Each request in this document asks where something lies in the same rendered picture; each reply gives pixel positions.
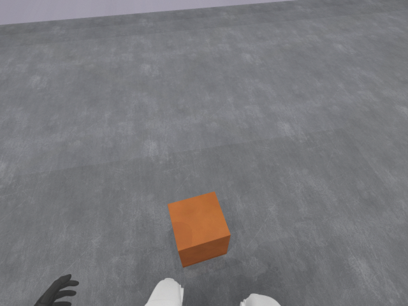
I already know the robot left thigh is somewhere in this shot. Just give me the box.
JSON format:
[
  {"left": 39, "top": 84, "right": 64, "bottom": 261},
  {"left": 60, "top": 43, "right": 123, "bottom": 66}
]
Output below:
[{"left": 145, "top": 280, "right": 184, "bottom": 306}]

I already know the robot left hand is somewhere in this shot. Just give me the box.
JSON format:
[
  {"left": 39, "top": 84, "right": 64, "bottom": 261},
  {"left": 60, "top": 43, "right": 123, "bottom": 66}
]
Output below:
[{"left": 34, "top": 274, "right": 79, "bottom": 306}]

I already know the carton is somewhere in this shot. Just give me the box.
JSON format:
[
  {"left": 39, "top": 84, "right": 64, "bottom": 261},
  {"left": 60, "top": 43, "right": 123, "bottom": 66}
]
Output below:
[{"left": 168, "top": 191, "right": 231, "bottom": 268}]

